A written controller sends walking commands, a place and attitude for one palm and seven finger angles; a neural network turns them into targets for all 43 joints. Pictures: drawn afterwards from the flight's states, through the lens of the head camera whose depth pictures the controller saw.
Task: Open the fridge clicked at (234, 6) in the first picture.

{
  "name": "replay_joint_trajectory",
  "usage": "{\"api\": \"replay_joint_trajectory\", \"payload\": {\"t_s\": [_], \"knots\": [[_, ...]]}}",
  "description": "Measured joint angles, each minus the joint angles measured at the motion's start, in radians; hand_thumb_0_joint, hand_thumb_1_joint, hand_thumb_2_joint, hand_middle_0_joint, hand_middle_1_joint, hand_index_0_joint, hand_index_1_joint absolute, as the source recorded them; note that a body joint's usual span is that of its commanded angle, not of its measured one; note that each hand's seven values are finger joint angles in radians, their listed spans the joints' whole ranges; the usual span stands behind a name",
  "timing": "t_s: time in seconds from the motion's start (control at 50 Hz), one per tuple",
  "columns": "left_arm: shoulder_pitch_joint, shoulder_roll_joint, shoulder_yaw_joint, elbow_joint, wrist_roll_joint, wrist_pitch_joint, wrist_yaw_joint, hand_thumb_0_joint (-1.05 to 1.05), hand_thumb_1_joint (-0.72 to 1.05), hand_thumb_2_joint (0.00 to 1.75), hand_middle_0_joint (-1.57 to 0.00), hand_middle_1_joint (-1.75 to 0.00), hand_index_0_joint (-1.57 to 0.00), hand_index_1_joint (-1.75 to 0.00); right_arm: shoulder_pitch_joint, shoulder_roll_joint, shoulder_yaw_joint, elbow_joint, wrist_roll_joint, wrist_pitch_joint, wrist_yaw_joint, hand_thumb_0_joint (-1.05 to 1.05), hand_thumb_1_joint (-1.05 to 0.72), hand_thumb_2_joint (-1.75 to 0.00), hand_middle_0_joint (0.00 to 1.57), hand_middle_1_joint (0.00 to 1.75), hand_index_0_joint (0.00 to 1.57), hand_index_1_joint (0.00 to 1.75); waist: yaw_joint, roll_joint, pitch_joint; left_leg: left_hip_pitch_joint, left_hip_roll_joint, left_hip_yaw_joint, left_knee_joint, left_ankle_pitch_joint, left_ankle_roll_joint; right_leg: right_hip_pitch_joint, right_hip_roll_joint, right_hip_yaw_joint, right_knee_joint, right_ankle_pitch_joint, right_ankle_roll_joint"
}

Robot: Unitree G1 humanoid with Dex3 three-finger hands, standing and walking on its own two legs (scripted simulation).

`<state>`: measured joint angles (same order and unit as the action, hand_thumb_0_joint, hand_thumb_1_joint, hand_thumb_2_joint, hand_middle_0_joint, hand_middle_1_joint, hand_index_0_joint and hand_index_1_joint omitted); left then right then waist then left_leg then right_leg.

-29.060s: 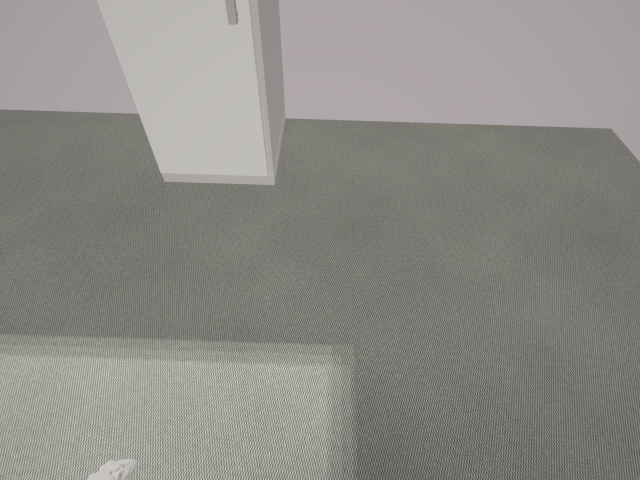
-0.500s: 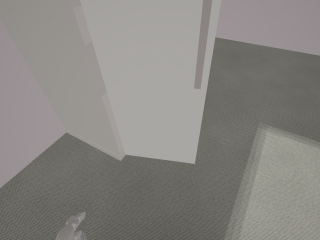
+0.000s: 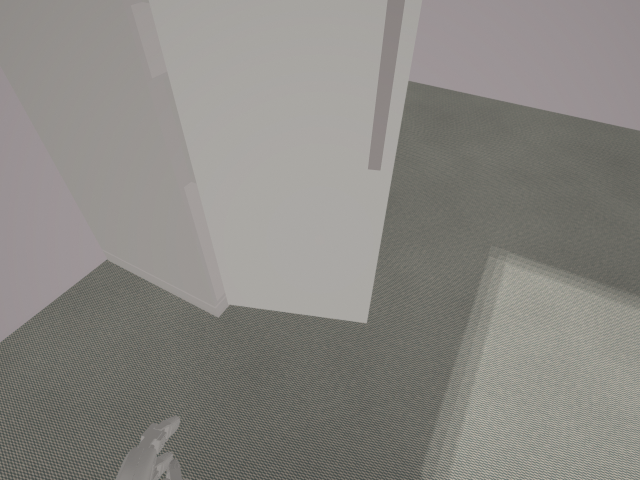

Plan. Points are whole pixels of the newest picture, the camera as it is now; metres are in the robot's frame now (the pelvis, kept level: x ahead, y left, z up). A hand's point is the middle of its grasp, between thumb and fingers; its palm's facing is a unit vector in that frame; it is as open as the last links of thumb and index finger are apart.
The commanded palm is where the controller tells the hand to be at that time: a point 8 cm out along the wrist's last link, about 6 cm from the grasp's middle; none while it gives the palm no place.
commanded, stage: let the arm hang, fingers relaxed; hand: right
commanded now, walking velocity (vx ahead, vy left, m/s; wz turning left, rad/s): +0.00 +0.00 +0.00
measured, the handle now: (389, 50) +0.75 -0.09 +0.24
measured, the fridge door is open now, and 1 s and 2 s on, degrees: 70 70 70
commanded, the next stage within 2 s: look to check the result in 1.18 s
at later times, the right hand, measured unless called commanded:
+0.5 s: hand out of the picture +0.02 -0.19 -0.16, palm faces +0.00 +0.98 -0.19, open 7.2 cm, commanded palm none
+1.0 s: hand out of the picture +0.13 -0.27 -0.12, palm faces -0.01 +0.94 -0.35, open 7.4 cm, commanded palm none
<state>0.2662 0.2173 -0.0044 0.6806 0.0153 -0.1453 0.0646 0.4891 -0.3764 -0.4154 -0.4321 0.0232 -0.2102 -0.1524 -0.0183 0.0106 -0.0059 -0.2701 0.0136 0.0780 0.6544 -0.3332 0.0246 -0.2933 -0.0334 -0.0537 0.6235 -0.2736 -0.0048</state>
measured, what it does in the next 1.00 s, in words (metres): stands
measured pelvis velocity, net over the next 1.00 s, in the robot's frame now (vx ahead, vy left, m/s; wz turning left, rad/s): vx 0.02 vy -0.02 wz -0.02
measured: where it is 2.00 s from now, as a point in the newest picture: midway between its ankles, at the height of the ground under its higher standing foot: outside the picture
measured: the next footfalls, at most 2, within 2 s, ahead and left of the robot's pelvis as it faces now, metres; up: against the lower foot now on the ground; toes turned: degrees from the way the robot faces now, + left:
none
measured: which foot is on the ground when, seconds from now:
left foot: down 0.00-1.00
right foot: down 0.00-1.00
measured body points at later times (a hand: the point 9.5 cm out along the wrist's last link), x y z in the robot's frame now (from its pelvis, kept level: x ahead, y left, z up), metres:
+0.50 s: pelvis +0.00 +0.00 +0.01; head +0.03 -0.02 +0.46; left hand +0.04 +0.28 -0.12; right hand +0.02 -0.25 -0.15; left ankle +0.01 +0.10 -0.72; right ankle +0.04 -0.12 -0.72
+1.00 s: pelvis +0.02 -0.02 +0.02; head +0.03 -0.01 +0.47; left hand +0.12 +0.27 -0.12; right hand +0.13 -0.31 -0.10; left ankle +0.01 +0.10 -0.72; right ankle +0.04 -0.12 -0.72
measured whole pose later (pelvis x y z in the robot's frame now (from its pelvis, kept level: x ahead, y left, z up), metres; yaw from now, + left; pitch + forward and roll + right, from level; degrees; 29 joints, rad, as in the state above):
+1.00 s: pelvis +0.02 -0.02 +0.02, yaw -1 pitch -1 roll +0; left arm 0.07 0.32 0.00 1.12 0.02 -0.01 -0.01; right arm 0.05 -0.34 -0.01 1.10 -0.01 -0.02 0.00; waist 0.01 -0.02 0.04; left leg -0.14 0.03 0.08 0.36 -0.21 0.00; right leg -0.17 0.00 -0.05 0.35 -0.16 -0.02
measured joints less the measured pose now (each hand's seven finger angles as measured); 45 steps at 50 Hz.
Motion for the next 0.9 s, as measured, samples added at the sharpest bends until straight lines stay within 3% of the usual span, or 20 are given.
{"api": "replay_joint_trajectory", "payload": {"t_s": [0.1, 0.16, 0.24, 0.3, 0.36, 0.42, 0.56, 0.74, 0.9], "knots": [[-0.022, -0.002, 0.001, -0.008, -0.002, -0.026, -0.016, 0.01, 0.9, 0.9, -0.2, -0.3, -0.2, -0.3, -0.042, 0.003, 0.024, 0.093, -0.025, 0.002, 0.017, 0.01, -0.89, -0.9, 0.21, 0.3, 0.2, 0.3, 0.0, -0.011, -0.003, 0.012, 0.002, 0.004, -0.054, 0.024, 0.002, 0.004, 0.006, 0.004, -0.044, 0.015, 0.007], [-0.075, 0.046, 0.014, 0.06, 0.001, 0.027, -0.065, 0.01, 0.9, 0.9, -0.2, -0.3, -0.2, -0.3, -0.17, -0.01, 0.164, 0.4, -0.045, 0.093, 0.095, 0.0, -0.89, -0.9, 0.2, 0.3, 0.2, 0.3, -0.004, -0.054, -0.033, -0.034, 0.013, 0.023, -0.03, 0.019, 0.001, -0.055, 0.015, 0.023, -0.011, 0.015, 0.005], [-0.128, 0.08, 0.019, 0.12, 0.011, 0.112, -0.084, 0.0, 0.9, 0.9, -0.21, -0.3, -0.2, -0.3, -0.287, 0.036, 0.327, 0.851, -0.056, 0.217, 0.149, 0.0, -0.9, -0.9, 0.2, 0.29, 0.19, 0.29, 0.032, -0.065, -0.02, -0.057, 0.031, 0.031, 0.02, -0.008, 0.001, -0.079, 0.031, 0.031, 0.029, 0.001, -0.001], [-0.13, 0.084, 0.015, 0.156, 0.018, 0.141, -0.085, 0.0, 0.9, 0.9, -0.2, -0.3, -0.2, -0.3, -0.311, 0.092, 0.399, 1.093, -0.053, 0.258, 0.16, 0.0, -0.9, -0.9, 0.2, 0.29, 0.19, 0.29, 0.056, -0.032, 0.017, -0.049, 0.034, 0.027, 0.024, -0.009, -0.003, -0.065, 0.033, 0.027, 0.022, 0.003, -0.001], [-0.111, 0.086, 0.007, 0.212, 0.022, 0.155, -0.08, 0.0, 0.91, 0.9, -0.2, -0.3, -0.2, -0.3, -0.303, 0.151, 0.439, 1.26, -0.046, 0.268, 0.167, 0.01, -0.9, -0.89, 0.2, 0.29, 0.2, 0.29, 0.057, -0.005, 0.055, -0.023, 0.022, 0.025, -0.029, 0.021, -0.003, -0.039, 0.025, 0.025, -0.022, 0.024, 0.0], [-0.083, 0.08, 0.004, 0.279, 0.019, 0.167, -0.074, 0.0, 0.91, 0.9, -0.2, -0.3, -0.2, -0.3, -0.278, 0.178, 0.433, 1.366, -0.038, 0.252, 0.158, 0.0, -0.93, -0.89, 0.21, 0.3, 0.2, 0.3, 0.044, 0.016, 0.078, 0.003, 0.008, 0.031, -0.1, 0.058, 0.003, -0.02, 0.015, 0.03, -0.077, 0.054, 0.004], [-0.042, 0.067, 0.014, 0.397, 0.013, 0.173, -0.062, 0.0, 0.91, 0.9, -0.2, -0.3, -0.2, -0.3, -0.25, 0.111, 0.404, 1.524, -0.036, 0.231, 0.16, 0.0, -0.94, -0.89, 0.21, 0.3, 0.2, 0.3, 0.022, 0.006, 0.096, 0.056, -0.012, 0.038, -0.208, 0.109, 0.007, 0.013, 0.002, 0.036, -0.144, 0.083, 0.009], [-0.081, 0.072, 0.017, 0.447, 0.009, 0.162, -0.064, 0.0, 0.91, 0.9, -0.2, -0.3, -0.2, -0.3, -0.31, 0.034, 0.386, 1.584, -0.034, 0.219, 0.154, 0.0, -0.91, -0.89, 0.2, 0.3, 0.2, 0.29, 0.02, -0.029, 0.085, 0.095, -0.004, 0.023, -0.259, 0.127, -0.005, 0.059, 0.012, 0.02, -0.2, 0.098, -0.001], [-0.157, 0.09, 0.01, 0.445, 0.007, 0.148, -0.072, 0.0, 0.9, 0.9, -0.2, -0.3, -0.2, -0.3, -0.401, 0.027, 0.395, 1.554, -0.034, 0.2, 0.155, 0.0, -0.91, -0.89, 0.2, 0.29, 0.2, 0.29, 0.024, -0.038, 0.058, 0.119, 0.012, 0.012, -0.28, 0.128, -0.018, 0.099, 0.03, 0.007, -0.25, 0.111, -0.01]]}}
